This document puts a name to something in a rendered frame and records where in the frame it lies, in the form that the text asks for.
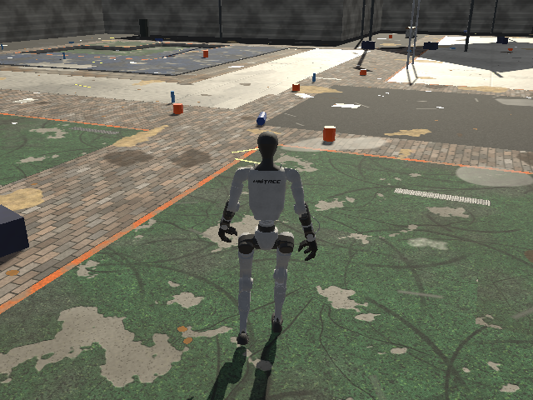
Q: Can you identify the robot right hand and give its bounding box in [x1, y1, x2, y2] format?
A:
[298, 239, 318, 261]

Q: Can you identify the right robot thigh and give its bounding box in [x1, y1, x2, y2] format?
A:
[273, 232, 294, 283]

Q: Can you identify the robot left hand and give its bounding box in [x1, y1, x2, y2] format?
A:
[218, 227, 237, 243]

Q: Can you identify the robot left upper arm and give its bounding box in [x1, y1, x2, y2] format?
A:
[227, 167, 250, 213]

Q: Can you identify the robot right forearm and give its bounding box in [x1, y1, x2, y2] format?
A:
[299, 202, 316, 242]

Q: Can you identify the right robot foot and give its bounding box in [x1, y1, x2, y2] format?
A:
[271, 313, 283, 333]

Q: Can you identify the robot left forearm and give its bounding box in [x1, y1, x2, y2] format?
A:
[220, 199, 235, 230]

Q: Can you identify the robot right upper arm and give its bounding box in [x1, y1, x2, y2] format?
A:
[285, 167, 307, 215]

